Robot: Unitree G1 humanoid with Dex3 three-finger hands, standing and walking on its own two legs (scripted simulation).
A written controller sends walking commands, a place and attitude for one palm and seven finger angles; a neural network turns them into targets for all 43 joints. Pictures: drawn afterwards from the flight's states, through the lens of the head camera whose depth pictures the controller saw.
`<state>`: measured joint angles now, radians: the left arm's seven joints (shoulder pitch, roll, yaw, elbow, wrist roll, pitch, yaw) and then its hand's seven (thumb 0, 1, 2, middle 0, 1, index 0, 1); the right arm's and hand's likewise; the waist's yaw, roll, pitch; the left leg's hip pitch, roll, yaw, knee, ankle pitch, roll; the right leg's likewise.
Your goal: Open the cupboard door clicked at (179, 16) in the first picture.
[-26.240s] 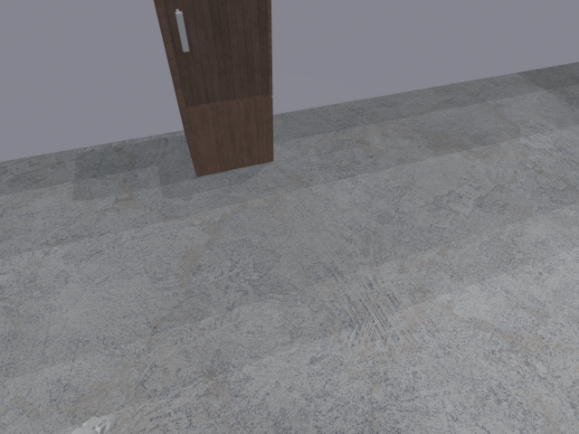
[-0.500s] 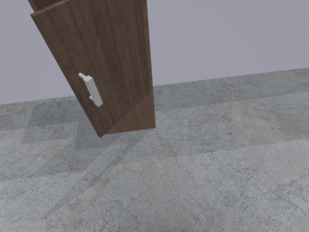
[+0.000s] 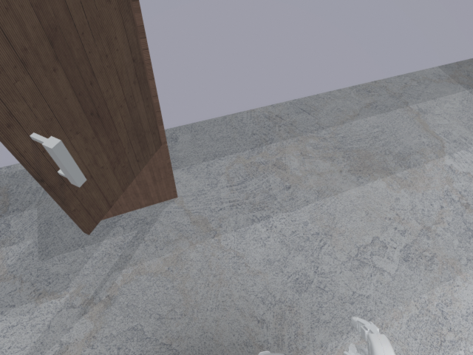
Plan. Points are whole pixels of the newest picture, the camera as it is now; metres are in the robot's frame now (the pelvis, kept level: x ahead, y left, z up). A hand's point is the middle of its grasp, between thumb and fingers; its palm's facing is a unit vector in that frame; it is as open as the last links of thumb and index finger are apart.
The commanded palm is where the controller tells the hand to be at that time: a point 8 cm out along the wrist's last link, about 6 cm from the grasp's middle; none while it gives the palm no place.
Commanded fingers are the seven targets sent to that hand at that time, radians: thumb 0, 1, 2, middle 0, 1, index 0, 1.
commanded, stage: walk to a spot facing it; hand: left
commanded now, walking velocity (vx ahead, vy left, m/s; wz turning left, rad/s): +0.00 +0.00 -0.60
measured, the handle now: (58, 160) +0.43 +0.41 -0.02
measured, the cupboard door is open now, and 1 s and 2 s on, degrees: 44 44 44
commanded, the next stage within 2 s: turn to face it in 1.92 s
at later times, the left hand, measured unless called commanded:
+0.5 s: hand (176, 311) +0.20 +0.13 -0.16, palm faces -0.35 -0.90 -0.26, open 7.4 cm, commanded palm none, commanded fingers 0.00 0.90 0.90 -0.20 -0.30 -0.20 -0.30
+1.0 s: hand (228, 262) +0.31 +0.04 -0.16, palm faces -0.60 -0.77 -0.24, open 7.4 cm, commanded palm none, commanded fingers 0.00 0.90 0.90 -0.20 -0.30 -0.20 -0.30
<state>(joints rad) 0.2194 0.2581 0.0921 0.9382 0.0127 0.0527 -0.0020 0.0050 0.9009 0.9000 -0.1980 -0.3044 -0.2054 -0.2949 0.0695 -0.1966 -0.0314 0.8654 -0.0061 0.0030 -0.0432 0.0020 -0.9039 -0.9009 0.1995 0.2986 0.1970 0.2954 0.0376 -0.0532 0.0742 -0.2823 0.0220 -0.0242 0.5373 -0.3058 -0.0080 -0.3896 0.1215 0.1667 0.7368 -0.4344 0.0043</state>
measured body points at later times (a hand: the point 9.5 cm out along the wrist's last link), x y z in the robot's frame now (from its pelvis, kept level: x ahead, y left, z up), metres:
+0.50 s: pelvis +0.04 -0.03 +0.00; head +0.10 -0.05 +0.45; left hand +0.22 +0.18 -0.14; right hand +0.00 -0.31 -0.14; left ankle +0.08 +0.12 -0.67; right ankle +0.00 -0.14 -0.73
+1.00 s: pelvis +0.10 -0.06 -0.01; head +0.13 -0.09 +0.44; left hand +0.34 +0.08 -0.14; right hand -0.05 -0.28 -0.16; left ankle +0.13 +0.09 -0.71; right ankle +0.02 -0.14 -0.74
